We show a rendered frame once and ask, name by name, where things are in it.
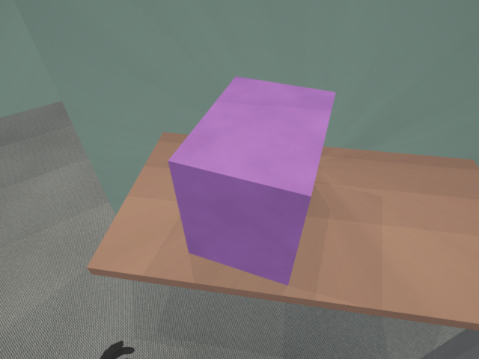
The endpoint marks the table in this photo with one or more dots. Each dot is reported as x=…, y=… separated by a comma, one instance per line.
x=386, y=234

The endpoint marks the robot left hand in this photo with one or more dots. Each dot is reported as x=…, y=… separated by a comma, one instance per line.
x=116, y=350

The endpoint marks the carton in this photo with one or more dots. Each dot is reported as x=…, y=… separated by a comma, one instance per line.
x=244, y=176

